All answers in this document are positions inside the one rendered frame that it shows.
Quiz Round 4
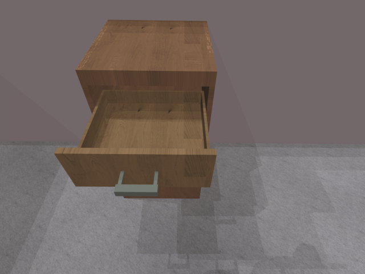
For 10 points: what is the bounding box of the cabinet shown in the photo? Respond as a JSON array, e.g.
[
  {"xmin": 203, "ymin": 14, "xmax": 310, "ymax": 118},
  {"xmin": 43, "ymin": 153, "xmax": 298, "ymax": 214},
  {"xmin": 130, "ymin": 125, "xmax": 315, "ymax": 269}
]
[{"xmin": 75, "ymin": 19, "xmax": 217, "ymax": 199}]

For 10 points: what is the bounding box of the drawer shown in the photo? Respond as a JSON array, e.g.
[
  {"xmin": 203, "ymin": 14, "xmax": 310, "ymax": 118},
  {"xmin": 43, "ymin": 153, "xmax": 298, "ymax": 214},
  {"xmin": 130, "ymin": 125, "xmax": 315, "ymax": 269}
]
[{"xmin": 54, "ymin": 90, "xmax": 217, "ymax": 187}]

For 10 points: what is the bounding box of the handle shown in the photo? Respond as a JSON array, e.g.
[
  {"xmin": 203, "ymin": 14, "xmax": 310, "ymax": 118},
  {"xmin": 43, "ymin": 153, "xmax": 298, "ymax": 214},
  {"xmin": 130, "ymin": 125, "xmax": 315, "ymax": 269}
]
[{"xmin": 114, "ymin": 171, "xmax": 159, "ymax": 196}]

